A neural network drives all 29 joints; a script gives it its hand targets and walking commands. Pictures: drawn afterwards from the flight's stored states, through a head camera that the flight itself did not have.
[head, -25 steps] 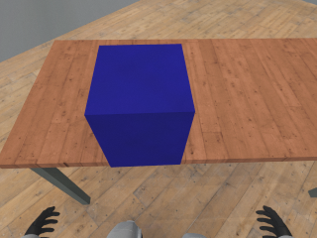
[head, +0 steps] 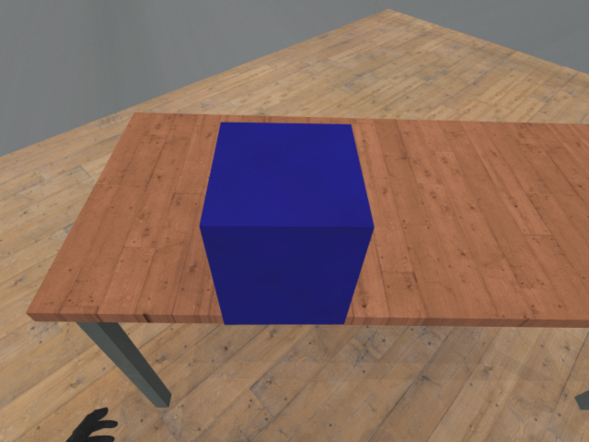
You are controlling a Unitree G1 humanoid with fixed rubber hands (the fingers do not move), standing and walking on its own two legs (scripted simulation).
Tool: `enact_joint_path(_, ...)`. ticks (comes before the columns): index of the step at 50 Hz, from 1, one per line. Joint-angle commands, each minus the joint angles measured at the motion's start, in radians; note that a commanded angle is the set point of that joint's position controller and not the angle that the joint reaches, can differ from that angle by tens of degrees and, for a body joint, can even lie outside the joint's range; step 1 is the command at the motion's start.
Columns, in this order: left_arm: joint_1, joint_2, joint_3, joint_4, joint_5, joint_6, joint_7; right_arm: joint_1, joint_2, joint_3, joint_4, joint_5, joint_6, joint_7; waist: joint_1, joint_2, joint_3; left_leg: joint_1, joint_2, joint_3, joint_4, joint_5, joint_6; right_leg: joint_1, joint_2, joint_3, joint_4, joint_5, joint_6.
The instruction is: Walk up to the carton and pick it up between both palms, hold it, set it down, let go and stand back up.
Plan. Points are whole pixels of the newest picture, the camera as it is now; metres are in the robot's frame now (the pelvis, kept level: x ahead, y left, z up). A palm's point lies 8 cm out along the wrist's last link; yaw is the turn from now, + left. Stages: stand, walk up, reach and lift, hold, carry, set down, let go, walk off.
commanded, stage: walk up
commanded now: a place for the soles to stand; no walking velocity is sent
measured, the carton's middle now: (285, 228) +0.42 +0.03 +0.05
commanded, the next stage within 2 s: reach and lift in 0.50 s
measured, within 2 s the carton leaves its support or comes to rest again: neither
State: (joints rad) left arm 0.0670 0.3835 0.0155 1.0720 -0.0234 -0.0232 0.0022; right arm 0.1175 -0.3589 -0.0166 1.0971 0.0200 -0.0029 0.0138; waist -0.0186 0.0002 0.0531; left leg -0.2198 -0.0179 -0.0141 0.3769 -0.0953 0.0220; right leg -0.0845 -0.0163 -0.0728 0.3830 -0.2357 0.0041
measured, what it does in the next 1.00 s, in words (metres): stands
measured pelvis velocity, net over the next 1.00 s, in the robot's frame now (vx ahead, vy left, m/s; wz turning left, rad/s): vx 0.02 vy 0.00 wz -0.09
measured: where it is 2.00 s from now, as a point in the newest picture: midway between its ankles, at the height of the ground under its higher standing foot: outside the picture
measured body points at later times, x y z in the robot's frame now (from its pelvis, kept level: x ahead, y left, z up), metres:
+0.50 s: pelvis +0.00 +0.01 +0.00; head +0.01 +0.02 +0.45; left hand +0.07 +0.32 -0.13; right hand +0.11 -0.28 -0.12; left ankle +0.07 +0.10 -0.74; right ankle -0.01 -0.12 -0.74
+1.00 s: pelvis +0.02 +0.00 -0.01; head +0.02 +0.04 +0.44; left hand +0.22 +0.25 -0.10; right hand +0.14 -0.29 -0.08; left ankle +0.07 +0.10 -0.74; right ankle -0.01 -0.12 -0.74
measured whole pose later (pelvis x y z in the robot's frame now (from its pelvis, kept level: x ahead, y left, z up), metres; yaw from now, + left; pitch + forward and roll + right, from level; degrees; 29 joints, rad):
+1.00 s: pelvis +0.02 +0.00 -0.01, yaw -5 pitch -6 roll +0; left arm 0.11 0.26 0.08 0.39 0.09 0.52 0.08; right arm 0.16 -0.29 -0.06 0.75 0.03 -0.03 0.13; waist 0.01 -0.09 0.10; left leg -0.22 0.03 0.07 0.56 -0.24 0.01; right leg -0.10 0.01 0.01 0.54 -0.33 0.00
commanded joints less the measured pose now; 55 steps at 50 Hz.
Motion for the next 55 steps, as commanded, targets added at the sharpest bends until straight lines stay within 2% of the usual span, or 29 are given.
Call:
enact_joint_path(1, -0.033, 0.199, 0.045, -0.042, 0.0, -0.014, 0.009, -0.072, -0.214, -0.039, -0.058, 0.0, -0.027, -0.01, 0.018, 0.057, -0.036, -0.053, 0.152, -0.2, -0.146, -0.202, 0.023, -0.013, -0.12, 0.113, -0.108, -0.076, -0.038)
enact_joint_path(3, -0.026, 0.197, 0.045, -0.038, 0.003, -0.016, 0.01, -0.077, -0.218, -0.041, -0.053, 0.0, -0.026, -0.012, 0.021, 0.037, -0.025, -0.067, 0.15, -0.203, -0.153, -0.209, 0.021, -0.014, -0.118, 0.106, -0.104, -0.071, -0.04)
enact_joint_path(4, -0.022, 0.197, 0.044, -0.036, 0.005, -0.017, 0.008, -0.069, -0.214, -0.043, -0.056, 0.001, -0.025, -0.013, 0.017, 0.074, -0.046, -0.057, 0.15, -0.192, -0.152, -0.221, 0.02, -0.018, -0.121, 0.112, -0.099, -0.081, -0.04)
enact_joint_path(6, 0.003, 0.19, 0.045, -0.028, 0.004, -0.02, 0.01, -0.07, -0.213, -0.041, -0.056, 0.001, -0.026, -0.013, 0.021, 0.058, -0.052, -0.057, 0.153, -0.208, -0.162, -0.244, 0.025, -0.013, -0.111, 0.105, -0.094, -0.081, -0.04)
enact_joint_path(7, 0.005, 0.183, 0.047, -0.029, 0.003, -0.02, 0.01, -0.075, -0.201, -0.041, -0.061, -0.002, -0.027, -0.011, 0.025, 0.101, -0.037, -0.078, 0.149, -0.205, -0.16, -0.254, 0.024, -0.008, -0.111, 0.103, -0.093, -0.067, -0.032)
enact_joint_path(10, 0.003, 0.185, 0.047, -0.028, 0.007, -0.023, 0.011, -0.072, -0.201, -0.046, -0.063, 0.002, -0.028, -0.014, 0.015, 0.036, -0.039, -0.034, 0.144, -0.192, -0.126, -0.205, 0.016, -0.046, -0.121, 0.113, -0.111, -0.063, -0.038)
enact_joint_path(11, 0.007, 0.18, 0.047, -0.03, 0.007, -0.021, 0.011, -0.064, -0.196, -0.046, -0.067, -0.001, -0.028, -0.015, 0.008, 0.065, -0.053, -0.026, 0.149, -0.201, -0.134, -0.216, 0.027, -0.052, -0.12, 0.11, -0.103, -0.062, -0.038)
enact_joint_path(13, 0.019, 0.174, 0.045, -0.032, 0.007, -0.024, 0.013, -0.063, -0.198, -0.046, -0.066, -0.004, -0.027, -0.013, 0.016, 0.073, -0.069, -0.018, 0.15, -0.212, -0.14, -0.222, 0.03, -0.039, -0.114, 0.105, -0.095, -0.047, -0.035)
enact_joint_path(18, 0.034, 0.172, 0.041, -0.036, 0.009, -0.027, 0.015, -0.064, -0.198, -0.045, -0.075, 0.002, -0.024, -0.015, 0.012, 0.037, -0.084, 0.021, 0.149, -0.194, -0.095, -0.112, 0.028, -0.048, -0.123, 0.11, -0.102, -0.013, -0.036)
enact_joint_path(23, 0.044, 0.182, 0.045, -0.045, 0.007, -0.023, 0.014, -0.068, -0.194, -0.042, -0.079, 0.004, -0.021, -0.016, 0.015, 0.044, -0.077, 0.013, 0.148, -0.205, -0.104, -0.133, 0.034, -0.048, -0.121, 0.103, -0.096, -0.018, -0.034)
enact_joint_path(24, 0.039, 0.181, 0.044, -0.049, 0.011, -0.025, 0.015, -0.076, -0.195, -0.045, -0.079, 0.003, -0.019, -0.016, 0.019, 0.021, -0.069, 0.013, 0.141, -0.192, -0.098, -0.117, 0.03, -0.053, -0.128, 0.106, -0.102, -0.015, -0.035)
enact_joint_path(25, 0.054, 0.175, 0.043, -0.044, 0.011, -0.022, 0.014, -0.076, -0.193, -0.044, -0.085, -0.002, -0.021, -0.015, 0.019, 0.035, -0.071, 0.017, 0.14, -0.196, -0.093, -0.114, 0.035, -0.053, -0.124, 0.109, -0.102, -0.019, -0.033)
enact_joint_path(26, -0.414, 0.189, 0.003, -0.475, -0.067, 0.175, 0.03, -0.41, -0.008, -0.135, -0.116, -0.166, -0.114, 0.008, -0.029, -0.09, -0.089, 0.054, 0.03, 0.091, 0.096, -0.33, -0.101, -0.336, -0.008, -0.001, 0.033, -0.281, -0.081)
enact_joint_path(27, -0.332, 0.19, -0.002, -0.508, -0.064, 0.283, 0.042, -0.306, -0.098, -0.188, -0.118, -0.164, -0.112, 0.024, -0.055, -0.104, -0.015, 0.293, 0.018, 0.068, 0.206, -0.371, -0.083, -0.568, -0.077, 0.008, 0.031, -0.393, -0.159)
enact_joint_path(28, -0.289, 0.181, 0.005, -0.545, -0.065, 0.354, 0.035, -0.268, -0.135, -0.205, -0.158, -0.147, -0.098, 0.043, -0.047, -0.155, -0.016, 0.411, 0.005, 0.072, 0.269, -0.315, -0.057, -0.669, -0.106, 0.027, 0.024, -0.388, -0.168)
enact_joint_path(29, -0.289, 0.18, -0.001, -0.59, -0.05, 0.404, 0.026, -0.27, -0.14, -0.195, -0.188, -0.117, -0.085, 0.057, -0.047, -0.129, -0.052, 0.405, 0.015, 0.069, 0.298, -0.276, -0.052, -0.68, -0.093, 0.01, 0.063, -0.336, -0.156)
enact_joint_path(31, -0.231, 0.122, -0.012, -0.659, 0.001, 0.495, 0.035, -0.19, -0.118, -0.18, -0.184, -0.084, -0.058, 0.066, -0.043, -0.01, -0.075, 0.196, 0.072, 0.047, 0.246, -0.27, -0.06, -0.486, -0.044, -0.036, 0.144, -0.223, -0.128)
enact_joint_path(33, -0.168, 0.079, 0.027, -0.725, 0.059, 0.546, 0.034, -0.148, -0.158, -0.186, -0.145, -0.078, -0.055, 0.076, -0.016, -0.001, -0.133, 0.29, 0.081, 0.016, 0.248, -0.191, -0.07, -0.471, -0.039, -0.038, 0.156, -0.134, -0.116)
enact_joint_path(34, -0.127, 0.066, 0.042, -0.753, 0.072, 0.565, 0.033, -0.123, -0.171, -0.176, -0.186, -0.055, -0.049, 0.08, -0.009, 0.023, -0.156, 0.313, 0.075, 0.004, 0.229, -0.154, -0.079, -0.452, -0.033, -0.043, 0.147, -0.086, -0.104)
enact_joint_path(35, -0.085, 0.053, 0.057, -0.77, 0.092, 0.572, 0.036, -0.11, -0.174, -0.158, -0.217, -0.037, -0.049, 0.083, -0.013, 0.056, -0.167, 0.305, 0.076, -0.008, 0.211, -0.088, -0.083, -0.391, -0.018, -0.041, 0.146, -0.015, -0.092)
enact_joint_path(36, -0.048, 0.05, 0.08, -0.779, 0.118, 0.578, 0.041, -0.098, -0.178, -0.143, -0.243, -0.017, -0.052, 0.087, 0.018, 0.077, -0.205, 0.27, 0.073, -0.007, 0.195, 0.06, -0.09, -0.277, 0.024, -0.046, 0.154, 0.084, -0.07)
enact_joint_path(38, 0.016, 0.037, 0.094, -0.791, 0.138, 0.58, 0.054, -0.093, -0.196, -0.128, -0.294, 0.017, -0.053, 0.097, 0.046, 0.116, -0.23, 0.279, 0.075, -0.026, 0.172, 0.247, -0.11, -0.209, 0.062, -0.052, 0.127, 0.144, -0.048)
enact_joint_path(41, 0.013, 0.046, 0.124, -0.77, 0.157, 0.572, 0.061, -0.124, -0.208, -0.104, -0.363, 0.031, -0.069, 0.1, 0.053, 0.078, -0.157, 0.282, 0.051, -0.001, 0.15, 0.185, -0.097, -0.231, 0.061, -0.036, 0.088, 0.13, -0.04)
enact_joint_path(44, -0.044, 0.028, 0.123, -0.804, 0.143, 0.552, 0.08, -0.138, -0.173, -0.097, -0.44, 0.016, -0.064, 0.106, 0.067, 0.059, -0.091, 0.213, 0.04, 0.038, 0.095, 0.026, -0.079, -0.232, 0.053, -0.009, 0.052, 0.082, -0.039)
enact_joint_path(46, -0.058, 0.023, 0.123, -0.829, 0.131, 0.534, 0.089, -0.122, -0.149, -0.092, -0.481, 0.016, -0.052, 0.112, 0.068, 0.071, -0.063, 0.205, 0.034, 0.058, 0.058, -0.054, -0.066, -0.241, 0.04, 0.007, 0.019, 0.039, -0.044)
enact_joint_path(47, -0.07, 0.021, 0.12, -0.838, 0.122, 0.523, 0.093, -0.1, -0.134, -0.083, -0.491, 0.016, -0.044, 0.111, 0.067, 0.048, -0.064, 0.215, 0.03, 0.065, 0.05, -0.068, -0.064, -0.246, 0.035, 0.016, 0.01, 0.033, -0.047)
enact_joint_path(49, -0.062, -0.002, 0.108, -0.874, 0.103, 0.495, 0.101, -0.078, -0.118, -0.09, -0.511, 0.019, -0.046, 0.119, 0.057, 0.069, -0.078, 0.245, 0.029, 0.069, 0.037, -0.055, -0.064, -0.267, 0.031, 0.028, -0.006, 0.036, -0.05)
enact_joint_path(53, -0.04, -0.032, 0.097, -0.894, 0.084, 0.442, 0.093, 0.001, -0.075, -0.099, -0.54, 0.015, -0.046, 0.114, 0.032, 0.036, -0.091, 0.282, 0.018, 0.081, 0.021, -0.026, -0.05, -0.262, 0.022, 0.043, -0.044, 0.067, -0.039)
enact_joint_path(55, -0.019, -0.036, 0.103, -0.892, 0.075, 0.405, 0.086, 0.01, -0.053, -0.1, -0.565, 0.007, -0.063, 0.103, 0.037, 0.022, -0.086, 0.283, 0.01, 0.09, 0.007, -0.016, -0.044, -0.252, 0.021, 0.05, -0.063, 0.069, -0.024)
